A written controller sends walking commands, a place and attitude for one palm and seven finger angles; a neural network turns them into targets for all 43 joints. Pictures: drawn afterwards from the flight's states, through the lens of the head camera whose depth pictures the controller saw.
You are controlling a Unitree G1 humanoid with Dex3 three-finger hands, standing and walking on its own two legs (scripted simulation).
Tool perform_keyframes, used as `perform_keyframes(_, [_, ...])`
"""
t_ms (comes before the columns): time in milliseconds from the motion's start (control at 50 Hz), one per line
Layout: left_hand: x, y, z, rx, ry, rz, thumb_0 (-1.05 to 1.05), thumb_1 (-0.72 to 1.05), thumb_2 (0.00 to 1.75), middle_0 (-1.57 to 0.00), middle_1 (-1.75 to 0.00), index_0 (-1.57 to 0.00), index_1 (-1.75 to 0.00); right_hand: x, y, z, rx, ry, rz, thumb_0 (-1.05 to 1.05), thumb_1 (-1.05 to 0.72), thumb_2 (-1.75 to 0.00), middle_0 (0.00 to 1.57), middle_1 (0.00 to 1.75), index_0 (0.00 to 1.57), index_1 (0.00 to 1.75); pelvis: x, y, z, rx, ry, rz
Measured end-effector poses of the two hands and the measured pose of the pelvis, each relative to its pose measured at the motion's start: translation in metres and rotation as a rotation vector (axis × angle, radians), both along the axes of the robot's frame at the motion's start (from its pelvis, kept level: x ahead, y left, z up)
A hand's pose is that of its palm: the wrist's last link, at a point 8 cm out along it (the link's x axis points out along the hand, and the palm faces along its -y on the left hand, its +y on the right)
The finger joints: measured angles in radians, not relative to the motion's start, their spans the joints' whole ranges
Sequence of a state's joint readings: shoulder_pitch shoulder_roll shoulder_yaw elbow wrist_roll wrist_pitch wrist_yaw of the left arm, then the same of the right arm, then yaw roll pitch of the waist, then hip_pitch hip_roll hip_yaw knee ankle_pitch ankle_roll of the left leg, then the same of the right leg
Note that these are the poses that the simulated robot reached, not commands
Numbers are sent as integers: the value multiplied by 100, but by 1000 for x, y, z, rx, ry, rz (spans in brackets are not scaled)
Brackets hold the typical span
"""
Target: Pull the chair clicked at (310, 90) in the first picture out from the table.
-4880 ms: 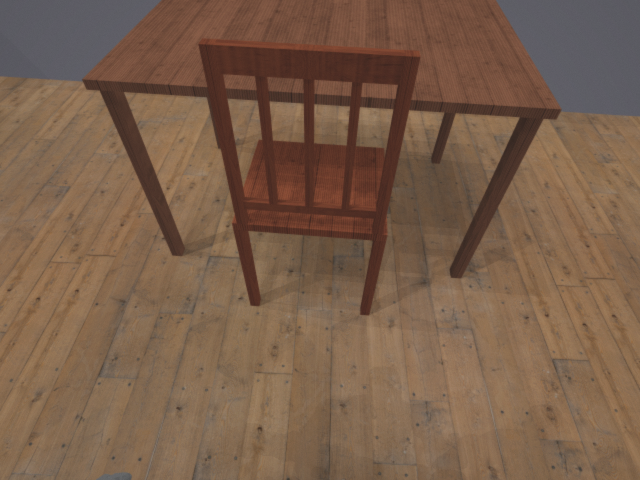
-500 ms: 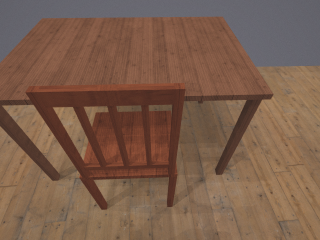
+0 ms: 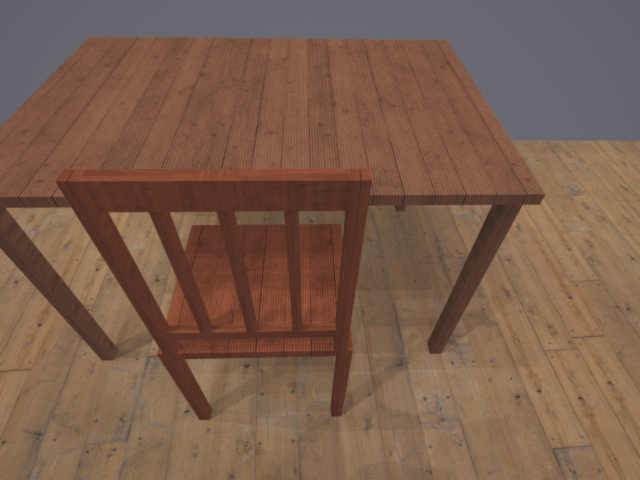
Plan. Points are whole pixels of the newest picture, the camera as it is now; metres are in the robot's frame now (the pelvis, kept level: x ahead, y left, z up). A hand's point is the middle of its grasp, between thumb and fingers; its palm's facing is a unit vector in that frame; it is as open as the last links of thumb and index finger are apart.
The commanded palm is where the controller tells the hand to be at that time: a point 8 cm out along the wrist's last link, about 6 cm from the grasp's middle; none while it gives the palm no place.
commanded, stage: look again from close up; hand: left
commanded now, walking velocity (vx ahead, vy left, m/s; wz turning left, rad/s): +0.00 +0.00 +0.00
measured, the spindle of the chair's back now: (240, 278) +0.45 +0.17 -0.07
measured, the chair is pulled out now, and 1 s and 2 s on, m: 0.00 0.00 0.00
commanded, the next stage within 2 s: none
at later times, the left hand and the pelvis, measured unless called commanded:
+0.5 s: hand out of the picture -0.02 +0.18 -0.18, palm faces +0.04 -0.98 -0.18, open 7.4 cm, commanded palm none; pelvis +0.00 +0.01 +0.00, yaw +0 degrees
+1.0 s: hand out of the picture -0.03 +0.18 -0.18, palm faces +0.05 -0.98 -0.17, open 7.4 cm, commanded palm none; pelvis -0.01 +0.02 +0.00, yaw +1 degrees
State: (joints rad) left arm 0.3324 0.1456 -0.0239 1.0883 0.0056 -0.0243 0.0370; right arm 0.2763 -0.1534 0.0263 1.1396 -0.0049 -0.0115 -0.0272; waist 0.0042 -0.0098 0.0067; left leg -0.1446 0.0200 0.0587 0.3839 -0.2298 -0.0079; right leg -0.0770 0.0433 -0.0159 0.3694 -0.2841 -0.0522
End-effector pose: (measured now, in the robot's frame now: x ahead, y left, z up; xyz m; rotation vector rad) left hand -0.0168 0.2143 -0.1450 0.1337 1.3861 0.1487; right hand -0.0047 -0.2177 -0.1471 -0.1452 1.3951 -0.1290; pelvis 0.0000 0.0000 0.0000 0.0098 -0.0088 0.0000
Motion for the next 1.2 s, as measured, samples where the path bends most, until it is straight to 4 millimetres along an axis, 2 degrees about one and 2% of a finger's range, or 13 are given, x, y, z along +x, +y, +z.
perform_keyframes(320, [2, 9, 0, 3, -16, 3, 0, 91, 90, -20, -29, -20, -30, -8, 12, 0, 6, 4, -7, 1, -91, -89, 20, 30, 20, 30, -1, 8, 0, 0, 0, 2])
perform_keyframes(820, [-20, 13, -2, -11, 22, 27, 0, 91, 90, -20, -29, -20, -30, -13, 22, 1, 4, 9, 5, 1, -91, -89, 20, 30, 20, 30, -7, 17, 0, -2, -2, 13])
perform_keyframes(1200, [-21, 15, -3, -15, 18, 31, 0, 91, 90, -20, -29, -20, -30, -12, 23, 1, -2, 4, 6, 1, -91, -89, 20, 30, 20, 30, -8, 20, 0, -4, -3, 16])
